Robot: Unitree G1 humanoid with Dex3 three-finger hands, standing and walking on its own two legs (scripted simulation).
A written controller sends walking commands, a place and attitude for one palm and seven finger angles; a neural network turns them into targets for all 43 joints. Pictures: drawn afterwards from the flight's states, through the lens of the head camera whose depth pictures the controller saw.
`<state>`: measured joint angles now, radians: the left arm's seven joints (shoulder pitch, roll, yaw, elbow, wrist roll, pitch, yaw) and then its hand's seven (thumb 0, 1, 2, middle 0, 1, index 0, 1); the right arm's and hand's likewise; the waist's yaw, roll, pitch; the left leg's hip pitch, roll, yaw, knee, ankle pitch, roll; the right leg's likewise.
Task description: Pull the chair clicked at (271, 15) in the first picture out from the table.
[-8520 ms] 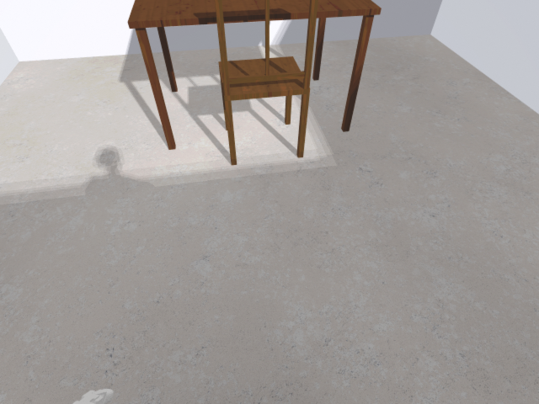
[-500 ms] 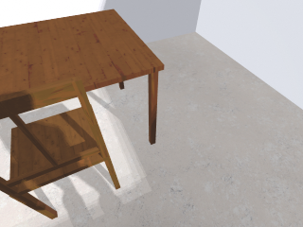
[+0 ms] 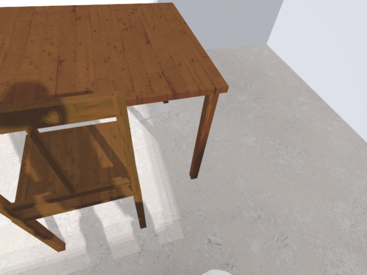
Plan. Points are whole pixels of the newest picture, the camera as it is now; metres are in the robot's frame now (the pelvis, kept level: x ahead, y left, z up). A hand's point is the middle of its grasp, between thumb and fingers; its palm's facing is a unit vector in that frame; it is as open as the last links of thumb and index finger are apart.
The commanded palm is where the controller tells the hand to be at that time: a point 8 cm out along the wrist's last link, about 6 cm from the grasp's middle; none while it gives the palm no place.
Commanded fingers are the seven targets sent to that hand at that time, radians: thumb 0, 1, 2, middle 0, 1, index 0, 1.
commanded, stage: shuffle to correct the standing spot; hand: left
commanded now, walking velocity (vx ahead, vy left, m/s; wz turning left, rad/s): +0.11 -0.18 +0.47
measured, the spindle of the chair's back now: (55, 165) +0.39 +0.36 -0.08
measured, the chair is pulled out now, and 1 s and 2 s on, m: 0.00 0.00 0.00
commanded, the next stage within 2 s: come to a stop and stand still in 0.34 s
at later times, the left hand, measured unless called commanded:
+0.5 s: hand out of the picture +0.11 +0.07 -0.16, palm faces +0.27 -0.94 -0.22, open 7.2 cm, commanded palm none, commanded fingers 0.00 0.90 0.90 -0.20 -0.30 -0.20 -0.30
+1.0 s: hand out of the picture +0.05 -0.02 -0.16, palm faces +0.30 -0.92 -0.25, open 7.3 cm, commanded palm none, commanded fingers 0.00 0.90 0.90 -0.20 -0.30 -0.20 -0.30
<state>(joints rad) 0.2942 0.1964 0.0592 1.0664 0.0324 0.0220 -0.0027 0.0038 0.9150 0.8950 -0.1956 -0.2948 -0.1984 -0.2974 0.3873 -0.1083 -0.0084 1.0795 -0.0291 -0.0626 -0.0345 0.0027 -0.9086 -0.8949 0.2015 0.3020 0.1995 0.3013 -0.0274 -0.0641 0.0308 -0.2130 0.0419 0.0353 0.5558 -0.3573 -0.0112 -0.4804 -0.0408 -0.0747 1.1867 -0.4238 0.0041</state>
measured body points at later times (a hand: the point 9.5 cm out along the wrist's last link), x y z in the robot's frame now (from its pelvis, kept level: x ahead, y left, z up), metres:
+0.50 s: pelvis +0.10 -0.12 +0.01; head +0.12 -0.11 +0.45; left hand +0.10 +0.12 -0.14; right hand +0.24 -0.35 -0.13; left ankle +0.07 -0.02 -0.68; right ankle +0.14 -0.17 -0.73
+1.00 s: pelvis +0.09 -0.19 +0.00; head +0.11 -0.22 +0.45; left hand +0.03 +0.03 -0.14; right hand +0.23 -0.39 -0.16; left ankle +0.11 -0.05 -0.72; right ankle +0.11 -0.30 -0.73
